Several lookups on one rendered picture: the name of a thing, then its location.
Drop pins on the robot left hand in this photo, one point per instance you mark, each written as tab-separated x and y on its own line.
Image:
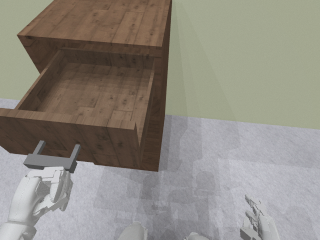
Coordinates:
50	184

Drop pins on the handle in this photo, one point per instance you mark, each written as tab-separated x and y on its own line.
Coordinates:
39	162

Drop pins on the robot left forearm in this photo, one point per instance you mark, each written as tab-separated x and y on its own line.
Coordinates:
14	230

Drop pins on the robot right hand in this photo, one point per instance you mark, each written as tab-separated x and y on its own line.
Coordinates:
264	226

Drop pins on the left robot shin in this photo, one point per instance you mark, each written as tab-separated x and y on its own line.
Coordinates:
136	223

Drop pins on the drawer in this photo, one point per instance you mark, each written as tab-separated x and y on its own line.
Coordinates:
98	99

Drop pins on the cabinet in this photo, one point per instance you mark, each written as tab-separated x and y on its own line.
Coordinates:
130	26

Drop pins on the left robot thigh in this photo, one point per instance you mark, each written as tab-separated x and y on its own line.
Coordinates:
134	232

